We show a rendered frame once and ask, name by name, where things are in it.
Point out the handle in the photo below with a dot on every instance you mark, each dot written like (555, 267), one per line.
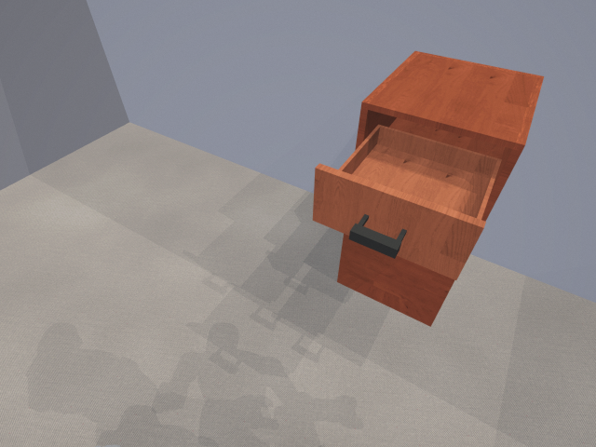
(374, 240)

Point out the drawer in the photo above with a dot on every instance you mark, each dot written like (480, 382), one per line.
(436, 191)

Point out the cabinet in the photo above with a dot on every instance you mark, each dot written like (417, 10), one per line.
(478, 107)

